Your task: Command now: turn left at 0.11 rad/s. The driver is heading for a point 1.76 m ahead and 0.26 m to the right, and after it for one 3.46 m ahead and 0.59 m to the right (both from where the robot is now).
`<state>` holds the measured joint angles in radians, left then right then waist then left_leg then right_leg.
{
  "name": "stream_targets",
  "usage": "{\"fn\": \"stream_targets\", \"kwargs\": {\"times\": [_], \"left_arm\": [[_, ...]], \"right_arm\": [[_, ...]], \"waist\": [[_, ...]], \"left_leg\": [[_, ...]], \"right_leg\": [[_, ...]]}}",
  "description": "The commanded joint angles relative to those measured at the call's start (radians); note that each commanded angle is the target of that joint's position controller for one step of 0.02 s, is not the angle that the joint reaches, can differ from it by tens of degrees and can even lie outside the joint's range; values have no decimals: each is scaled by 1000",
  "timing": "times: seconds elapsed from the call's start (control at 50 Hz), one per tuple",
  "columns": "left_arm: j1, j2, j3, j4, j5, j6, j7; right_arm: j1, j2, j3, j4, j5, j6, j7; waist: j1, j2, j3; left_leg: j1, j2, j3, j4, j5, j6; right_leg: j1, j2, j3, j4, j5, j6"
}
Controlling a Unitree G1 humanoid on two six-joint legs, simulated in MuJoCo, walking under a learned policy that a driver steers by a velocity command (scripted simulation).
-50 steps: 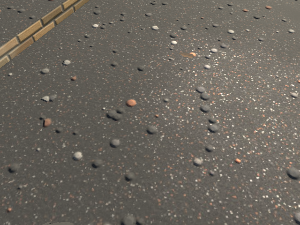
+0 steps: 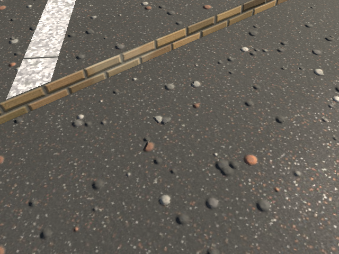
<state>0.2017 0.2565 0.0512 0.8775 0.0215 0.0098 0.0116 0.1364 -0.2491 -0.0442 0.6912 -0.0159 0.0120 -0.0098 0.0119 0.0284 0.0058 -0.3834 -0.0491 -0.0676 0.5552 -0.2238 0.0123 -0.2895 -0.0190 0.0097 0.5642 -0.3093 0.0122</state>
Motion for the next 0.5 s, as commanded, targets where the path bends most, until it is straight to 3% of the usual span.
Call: {"fn": "stream_targets", "kwargs": {"times": [0.02,0.06,0.1,0.18,0.26,0.5], "left_arm": [[-108,108,11,-81,11,-32,-5],[-73,122,10,-66,2,-46,-5],[-38,108,2,-52,-2,-50,1],[-6,105,-2,-43,-10,-47,12],[6,95,-5,-34,-12,-44,10],[-1,84,-14,22,-17,-39,-1]], "right_arm": [[-7,-117,-33,-60,-5,-16,-4],[-20,-105,-33,-50,-9,-1,-10],[4,-98,-32,-32,-3,1,-7],[10,-87,-34,-1,0,-13,-7],[26,-85,-37,29,5,-18,-11],[43,-97,-39,120,12,-9,-27]], "waist": [[-53,-205,-16],[-32,-192,-8],[-28,-151,8],[-6,-60,12],[3,-13,-20],[-2,-23,-24]], "left_leg": [[133,40,-5,-29,-35,-7],[175,49,-22,-49,34,-2],[184,61,-36,-65,48,7],[154,66,-44,-77,107,2],[175,74,-52,-71,187,2],[227,82,-57,-61,260,8]], "right_leg": [[-84,-172,203,-262,-48,-120],[-86,-125,153,-256,-88,-72],[-83,-97,119,-245,-93,-55],[-20,-70,83,-193,-15,-56],[17,-52,58,-156,66,-58],[35,-28,28,-150,146,-48]]}}
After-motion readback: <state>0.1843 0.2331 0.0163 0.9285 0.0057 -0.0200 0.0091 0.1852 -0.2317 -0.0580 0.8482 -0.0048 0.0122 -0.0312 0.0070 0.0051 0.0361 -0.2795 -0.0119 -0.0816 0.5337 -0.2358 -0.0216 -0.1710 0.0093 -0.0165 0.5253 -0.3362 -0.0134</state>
